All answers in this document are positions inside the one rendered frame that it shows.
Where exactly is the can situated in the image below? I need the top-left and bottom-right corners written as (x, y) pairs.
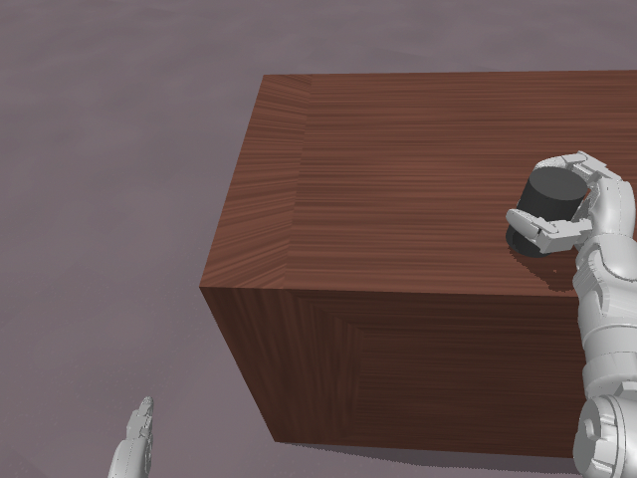
top-left (506, 166), bottom-right (587, 258)

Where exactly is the left robot hand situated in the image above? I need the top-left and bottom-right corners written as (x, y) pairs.
top-left (107, 396), bottom-right (153, 478)

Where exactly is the right robot hand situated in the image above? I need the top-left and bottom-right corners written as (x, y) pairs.
top-left (506, 151), bottom-right (636, 254)

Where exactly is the right robot arm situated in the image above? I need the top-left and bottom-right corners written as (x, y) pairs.
top-left (572, 234), bottom-right (637, 478)

